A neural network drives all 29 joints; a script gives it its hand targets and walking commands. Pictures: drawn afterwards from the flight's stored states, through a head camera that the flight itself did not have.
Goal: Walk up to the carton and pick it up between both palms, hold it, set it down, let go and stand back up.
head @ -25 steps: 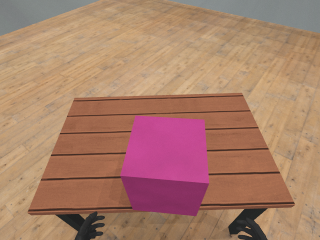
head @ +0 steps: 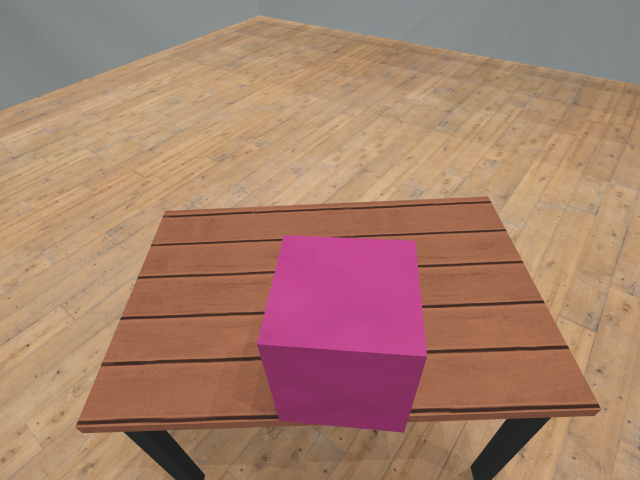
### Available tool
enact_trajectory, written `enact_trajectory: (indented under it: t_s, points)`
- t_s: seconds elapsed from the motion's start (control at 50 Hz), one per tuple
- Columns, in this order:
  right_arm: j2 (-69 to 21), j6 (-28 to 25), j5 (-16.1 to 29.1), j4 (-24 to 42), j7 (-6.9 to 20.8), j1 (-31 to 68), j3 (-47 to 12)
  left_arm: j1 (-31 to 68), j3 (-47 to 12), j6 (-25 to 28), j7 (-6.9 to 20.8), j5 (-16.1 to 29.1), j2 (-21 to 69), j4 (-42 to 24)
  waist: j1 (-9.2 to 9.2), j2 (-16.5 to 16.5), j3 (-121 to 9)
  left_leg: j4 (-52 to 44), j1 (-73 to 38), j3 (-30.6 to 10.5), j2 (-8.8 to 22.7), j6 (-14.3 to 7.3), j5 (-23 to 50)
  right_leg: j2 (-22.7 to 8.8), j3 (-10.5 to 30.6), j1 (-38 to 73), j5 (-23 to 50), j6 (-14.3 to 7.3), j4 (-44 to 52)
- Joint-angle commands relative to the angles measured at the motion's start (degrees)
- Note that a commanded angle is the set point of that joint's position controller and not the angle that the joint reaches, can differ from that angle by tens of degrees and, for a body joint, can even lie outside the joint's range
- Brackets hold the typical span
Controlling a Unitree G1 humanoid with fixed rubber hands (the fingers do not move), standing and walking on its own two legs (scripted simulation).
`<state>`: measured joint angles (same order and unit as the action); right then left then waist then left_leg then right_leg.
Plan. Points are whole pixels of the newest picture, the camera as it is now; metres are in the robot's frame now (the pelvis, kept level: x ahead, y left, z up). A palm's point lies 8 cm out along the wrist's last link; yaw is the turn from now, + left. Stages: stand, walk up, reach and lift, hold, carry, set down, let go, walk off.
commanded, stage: stand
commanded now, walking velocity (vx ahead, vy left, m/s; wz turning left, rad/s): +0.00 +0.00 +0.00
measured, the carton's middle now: (344, 334) +0.38 -0.01 -0.08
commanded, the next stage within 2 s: none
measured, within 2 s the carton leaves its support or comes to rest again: neither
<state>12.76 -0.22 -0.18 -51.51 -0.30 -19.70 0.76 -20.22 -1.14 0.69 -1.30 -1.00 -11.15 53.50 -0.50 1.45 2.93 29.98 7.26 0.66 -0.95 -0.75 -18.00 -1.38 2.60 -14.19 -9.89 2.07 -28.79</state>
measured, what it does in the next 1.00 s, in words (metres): stands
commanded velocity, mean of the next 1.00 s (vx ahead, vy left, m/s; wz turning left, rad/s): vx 0.00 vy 0.00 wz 0.00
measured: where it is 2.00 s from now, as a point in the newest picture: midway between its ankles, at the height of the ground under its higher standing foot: outside the picture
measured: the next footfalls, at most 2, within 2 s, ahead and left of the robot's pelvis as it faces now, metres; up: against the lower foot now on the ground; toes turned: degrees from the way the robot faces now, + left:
none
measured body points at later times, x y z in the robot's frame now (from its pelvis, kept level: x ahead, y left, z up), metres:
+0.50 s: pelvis -0.02 +0.00 +0.00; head -0.03 -0.02 +0.45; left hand -0.04 +0.23 -0.15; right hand -0.01 -0.24 -0.16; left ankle -0.01 +0.11 -0.73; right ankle +0.07 -0.14 -0.73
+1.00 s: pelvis -0.01 +0.00 +0.00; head +0.00 -0.01 +0.45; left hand +0.00 +0.23 -0.15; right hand +0.00 -0.24 -0.16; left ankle -0.01 +0.11 -0.73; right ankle +0.07 -0.14 -0.73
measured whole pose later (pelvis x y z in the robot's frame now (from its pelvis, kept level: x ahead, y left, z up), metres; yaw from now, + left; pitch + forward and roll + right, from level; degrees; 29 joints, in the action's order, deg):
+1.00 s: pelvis -0.01 +0.00 +0.00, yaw -2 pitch -3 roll +1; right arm 10.9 0.1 0.6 -57.5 -1.5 -18.5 1.2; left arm -18.5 -0.4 0.3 -2.2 -0.4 -8.1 59.9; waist 0.0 1.0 3.6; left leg 28.7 8.5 2.6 -1.1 -0.9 -16.9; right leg -1.2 4.6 -16.7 -8.8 2.2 -28.7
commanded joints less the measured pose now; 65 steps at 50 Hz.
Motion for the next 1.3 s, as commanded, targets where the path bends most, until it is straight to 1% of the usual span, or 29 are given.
enact_trajectory:
  t_s: [0.0, 0.08, 0.12, 0.16, 0.2, 0.26, 0.34, 0.36, 0.38, 0.44, 0.48, 0.52, 0.58, 0.62, 0.68, 0.72, 0.76, 0.8, 0.82, 0.88, 0.92, 0.98, 1.02, 1.06, 1.16, 1.18, 1.2, 1.26, 1.28]
  points:
    - [8.58, -1.58, -0.02, 4.22, -0.57, -0.76, 1.93, -1.72, 2.12, 1.66, -0.63, 0.13, -8.28, -3.41, -0.01, -2.04, 3.78, -12.14, 11.67, -6.87, 5.16, -0.34, -3.81, -2.96, 3.7, 3.78, 0.1, -1.71, 5.53]
    - [7.98, -1.2, 0.27, 2.94, -0.8, -1.46, 1.82, -3.39, 1.99, 1.28, -0.7, 0.08, -7.89, -0.97, -0.14, -1.24, 6.6, -14.69, 14.85, -7.78, 5.42, -0.68, -9.42, -2.57, 3.73, 2.53, -2.79, -1.36, 5.38]
    - [8.49, -1.07, 0.09, 2.28, -0.81, -2.15, 2.11, -4.11, 2.28, 1.18, -0.7, 0.09, -7.63, -0.17, 0.19, -2.66, 6.79, -15.12, 15.42, -8.18, 5.54, -0.42, -11.82, -2.34, 3.43, 2.6, -4.93, -1.03, 5.32]
    - [8.9, -0.92, 0.5, 1.77, -0.96, -1.6, 2.41, -4.94, 2.16, 0.9, -0.67, 0.0, -6.23, 0.93, -0.13, -0.64, 7.09, -16.76, 16.53, -9.03, 6.21, -0.45, -15.15, -1.85, 2.78, 2.04, -5.86, -0.57, 4.4]
    - [8.41, -0.76, 0.5, 1.46, -1.05, -1.32, 2.31, -6.44, 2.32, 0.9, -0.64, 0.16, -5.88, 1.23, -0.17, -0.36, 7.06, -16.6, 18.09, -8.6, 5.55, -0.88, -16.64, -1.64, 3.04, 2.84, -6.13, -0.48, 4.67]
    - [7.36, -0.38, 0.78, 1.04, -1.05, -1.54, 2.25, -6.47, 2.25, 0.81, -0.86, 0.24, -5.77, 1.61, 0.35, -1.94, 10.28, -14.87, 17.35, -7.81, 5.01, -0.87, -14.15, -2.51, 4.64, -0.63, -7.46, -0.63, 6.19]
    - [6.73, -0.51, 0.29, -0.26, -1.06, -2.98, 2.28, -5.68, 2.8, 0.81, -0.97, 0.24, -6.25, 2.33, 1.14, -4.04, 6.58, -13.47, 13.95, -7.55, 4.84, -0.72, -11.88, -2.55, 5.41, -1.75, -9.05, -1.23, 6.6]
    - [7.52, -0.5, 0.13, -0.45, -1.17, -2.53, 2.54, -6.68, 2.73, 0.75, -0.96, 0.2, -5.22, 2.55, 0.46, -2.99, 6.53, -13.39, 14.12, -7.52, 4.87, -0.77, -12.32, -2.24, 5.42, -1.38, -9.01, -1.21, 6.62]
    - [7.3, -0.54, 0.3, -0.33, -1.23, -2.65, 2.55, -6.86, 2.86, 0.71, -0.91, 0.09, -5.68, 2.54, 0.7, -1.79, 5.21, -13.53, 13.25, -7.77, 4.87, -0.8, -13.41, -2.18, 5.34, -1.38, -9.67, -1.28, 6.17]
    - [7.07, -0.45, 0.44, -0.88, -1.27, -2.51, 2.7, -6.21, 2.89, 0.57, -0.95, -0.03, -5.14, 2.72, 0.67, -3.76, 6.81, -14.39, 15.46, -8.11, 5.48, -0.48, -13.71, -2.11, 5.01, -0.9, -9.17, -1.21, 5.72]
    - [6.93, -0.28, 0.6, -1.64, -1.4, -2.27, 2.4, -7.35, 2.74, 0.52, -1.02, 0.31, -4.67, 3.17, 0.04, -2.3, 7.08, -14.17, 15.45, -7.48, 5.1, -0.9, -13.36, -2.04, 5.48, -0.49, -8.36, -0.88, 5.76]
    - [6.47, -0.21, 0.33, -1.45, -1.38, -2.32, 2.47, -7.02, 2.85, 0.52, -1.02, 0.35, -5.24, 3.29, 0.5, -2.4, 6.8, -12.58, 14.08, -6.96, 4.62, -0.77, -12.31, -2.63, 6.55, -2.03, -11.01, -1.3, 7.08]
    - [6.35, -0.31, 0.43, -1.58, -1.36, -3.29, 2.57, -5.64, 3.03, 0.53, -1.11, 0.32, -6.07, 3.06, 0.97, -5.65, 5.35, -12.0, 11.85, -7.42, 4.77, -0.76, -9.67, -2.58, 6.01, -2.29, -10.91, -1.65, 7.57]
    - [6.36, -0.33, 0.22, -2.71, -1.32, -3.11, 2.6, -6.03, 3.13, 0.54, -1.1, 0.18, -5.2, 4.08, 0.44, -3.48, 6.47, -12.11, 12.79, -6.47, 4.4, -0.55, -9.28, -2.58, 6.36, -2.13, -9.7, -1.25, 7.44]
    - [5.98, -0.1, 0.8, -2.03, -1.41, -3.5, 2.29, -5.68, 3.21, 0.27, -1.07, 0.49, -5.43, 3.48, 0.49, -4.34, 5.85, -12.16, 12.9, -6.45, 4.2, -0.52, -11.31, -2.86, 6.65, -2.03, -12.92, -1.53, 7.98]
    - [5.7, -0.29, 0.52, -2.21, -1.45, -2.83, 2.15, -4.85, 2.88, 0.22, -1.21, 0.54, -5.47, 3.61, 0.56, -4.51, 6.97, -11.38, 11.43, -5.97, 4.33, -0.46, -6.38, -2.98, 6.86, -3.05, -9.42, -1.73, 7.64]
    - [6.25, -0.47, 0.3, -2.42, -1.46, -3.26, 2.15, -4.71, 2.7, 0.31, -1.22, 0.33, -5.38, 3.78, 0.47, -2.91, 5.06, -11.6, 10.93, -6.22, 4.81, -0.27, -5.95, -2.7, 5.99, -1.28, -6.54, -1.69, 6.84]
    - [5.57, -0.47, 0.71, -2.39, -1.48, -2.95, 2.13, -4.63, 2.84, 0.2, -1.21, 0.63, -5.62, 3.58, 0.13, -2.14, 4.25, -12.44, 11.23, -6.1, 4.9, -0.53, -8.35, -2.42, 5.69, -1.16, -8.26, -1.47, 6.6]
    - [5.72, -0.4, 0.99, -1.65, -1.45, -2.8, 2.06, -4.3, 2.72, 0.22, -1.23, 0.61, -5.48, 3.49, 0.32, -3.65, 5.02, -12.14, 12.15, -5.87, 4.93, -0.63, -7.36, -2.47, 5.99, -0.95, -8.05, -1.51, 7.02]
    - [5.96, -0.52, 0.62, -2.88, -1.56, -3.23, 2.0, -3.94, 2.61, 0.37, -1.29, 0.58, -5.2, 4.07, 0.25, -4.75, 5.21, -11.98, 10.11, -6.34, 5.23, -0.58, -3.46, -2.73, 6.05, -1.2, -4.37, -1.89, 6.29]
    - [6.35, -0.67, 0.75, -3.21, -1.61, -2.97, 2.24, -3.92, 2.63, 0.3, -1.32, 0.56, -4.8, 4.2, 0.27, -2.22, 3.95, -12.82, 10.25, -6.48, 5.75, -0.67, -4.41, -2.41, 5.49, 0.24, -3.11, -1.68, 5.8]
    - [5.38, -0.76, 0.68, -3.13, -1.67, -2.94, 1.7, -2.91, 2.45, 0.54, -1.46, 0.52, -5.45, 4.23, 0.32, -3.18, 2.87, -12.42, 8.61, -6.02, 5.6, -0.6, -0.35, -2.57, 5.35, 0.89, 0.18, -1.74, 5.55]
    - [5.11, -0.55, 0.69, -3.71, -1.8, -2.8, 1.63, -2.85, 2.41, 0.41, -1.48, 0.48, -4.87, 4.53, -0.08, -2.58, 4.02, -11.89, 8.92, -5.63, 5.45, -0.58, -1.62, -2.71, 5.66, 0.39, -1.33, -1.64, 6.28]
    - [4.92, -0.45, 0.92, -3.59, -1.8, -3.42, 1.8, -2.33, 2.45, 0.31, -1.48, 0.53, -5.42, 4.69, 0.51, -4.15, 3.92, -12.04, 9.35, -5.47, 5.48, -0.69, -2.21, -2.53, 5.4, -0.13, -2.36, -1.55, 6.38]
    - [5.2, -0.67, 0.89, -3.85, -1.77, -1.9, 1.6, -2.45, 2.06, 0.32, -1.52, 0.22, -4.81, 4.85, 0.06, -1.59, 3.06, -12.85, 7.87, -5.51, 5.75, -0.85, -2.76, -2.55, 5.72, 0.9, -0.96, -1.64, 5.77]
    - [5.22, -0.72, 0.9, -3.87, -1.75, -2.18, 1.57, -2.09, 1.72, 0.32, -1.51, 0.29, -5.0, 5.05, 0.66, -1.99, 3.57, -12.9, 9.02, -5.9, 5.82, -0.83, -2.69, -2.51, 5.42, 0.72, -0.92, -1.72, 5.91]
    - [5.1, -0.65, 0.89, -3.94, -1.78, -1.72, 1.69, -2.22, 1.88, 0.24, -1.51, 0.51, -4.82, 5.05, 0.07, -2.32, 4.67, -13.14, 8.85, -5.58, 5.76, -0.85, -2.7, -2.31, 5.72, 0.09, -1.63, -1.44, 6.25]
    - [4.95, -0.96, 0.84, -4.27, -1.88, -2.27, 1.5, -1.21, 1.87, 0.44, -1.7, 0.54, -5.16, 5.38, 0.47, -2.42, 2.03, -12.38, 6.47, -5.22, 6.23, -0.44, 2.41, -2.62, 4.9, 1.26, 3.21, -1.75, 5.21]
    - [5.37, -1.0, 1.01, -4.36, -1.9, -1.73, 1.31, -1.66, 1.6, 0.53, -1.7, 0.64, -4.98, 5.28, -0.16, -2.32, 1.6, -11.99, 5.77, -5.04, 6.08, -0.42, 3.86, -2.72, 5.04, 1.37, 4.51, -1.63, 5.31]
